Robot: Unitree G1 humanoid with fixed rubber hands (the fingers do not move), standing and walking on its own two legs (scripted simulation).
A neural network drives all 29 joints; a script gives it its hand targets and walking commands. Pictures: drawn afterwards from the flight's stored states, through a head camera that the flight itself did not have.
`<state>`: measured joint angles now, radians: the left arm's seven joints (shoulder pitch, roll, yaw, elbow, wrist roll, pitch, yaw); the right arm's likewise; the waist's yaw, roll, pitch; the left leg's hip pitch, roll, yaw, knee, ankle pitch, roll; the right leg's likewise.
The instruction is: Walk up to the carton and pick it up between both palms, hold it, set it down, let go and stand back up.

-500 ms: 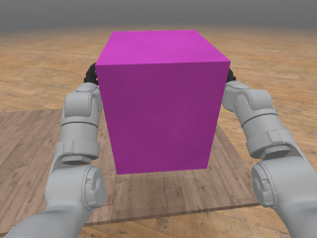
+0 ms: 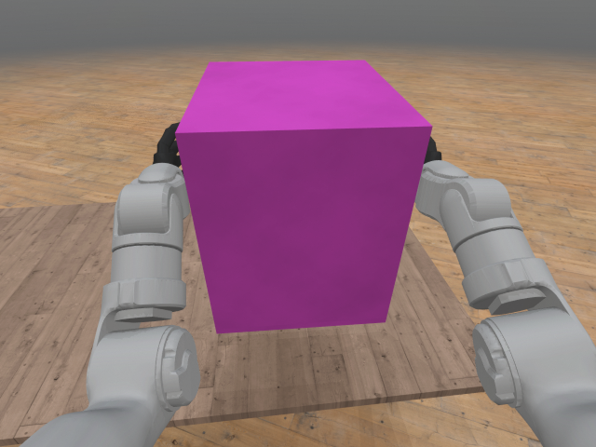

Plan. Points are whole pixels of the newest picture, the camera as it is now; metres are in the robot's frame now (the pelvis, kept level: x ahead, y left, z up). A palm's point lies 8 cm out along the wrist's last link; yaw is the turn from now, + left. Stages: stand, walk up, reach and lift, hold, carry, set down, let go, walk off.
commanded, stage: hold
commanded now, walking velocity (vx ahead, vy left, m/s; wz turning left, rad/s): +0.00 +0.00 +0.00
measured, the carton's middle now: (295, 188) +0.41 +0.01 +0.23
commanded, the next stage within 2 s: none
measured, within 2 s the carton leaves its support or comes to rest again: neither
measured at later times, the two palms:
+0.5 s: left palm (171, 174) +0.37 +0.17 +0.28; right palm (430, 171) +0.36 -0.16 +0.28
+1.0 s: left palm (175, 173) +0.37 +0.16 +0.28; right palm (431, 173) +0.36 -0.16 +0.28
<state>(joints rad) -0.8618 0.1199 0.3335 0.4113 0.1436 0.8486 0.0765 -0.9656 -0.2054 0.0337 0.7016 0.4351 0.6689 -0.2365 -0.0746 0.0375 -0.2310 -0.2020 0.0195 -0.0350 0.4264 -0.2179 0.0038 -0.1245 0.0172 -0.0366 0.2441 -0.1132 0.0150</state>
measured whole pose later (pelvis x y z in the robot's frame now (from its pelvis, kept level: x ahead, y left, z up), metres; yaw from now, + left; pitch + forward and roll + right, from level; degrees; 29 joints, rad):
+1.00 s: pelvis +0.00 +0.00 +0.00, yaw +0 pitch +0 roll -2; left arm -0.90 0.13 0.32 0.48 0.14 0.83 0.08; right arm -1.00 -0.22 0.04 0.75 0.43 0.67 -0.23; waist -0.07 0.04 -0.24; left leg -0.21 0.02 -0.03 0.42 -0.21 0.00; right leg -0.14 0.02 -0.03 0.24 -0.11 0.01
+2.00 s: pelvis +0.00 +0.00 +0.00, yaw -1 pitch +0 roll -2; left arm -0.89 0.13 0.32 0.47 0.14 0.84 0.09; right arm -1.00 -0.23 0.07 0.75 0.44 0.67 -0.22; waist -0.06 0.04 -0.23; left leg -0.20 0.02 -0.03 0.42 -0.21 0.00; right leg -0.13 0.02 -0.02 0.25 -0.11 0.01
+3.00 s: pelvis -0.01 +0.00 +0.00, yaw +0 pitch -1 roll -2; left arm -0.93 0.13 0.33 0.51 0.14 0.83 0.09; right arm -1.02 -0.21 0.00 0.79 0.41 0.68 -0.22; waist -0.07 0.03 -0.24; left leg -0.21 0.01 -0.04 0.43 -0.21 0.01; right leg -0.13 0.01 -0.03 0.25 -0.11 0.02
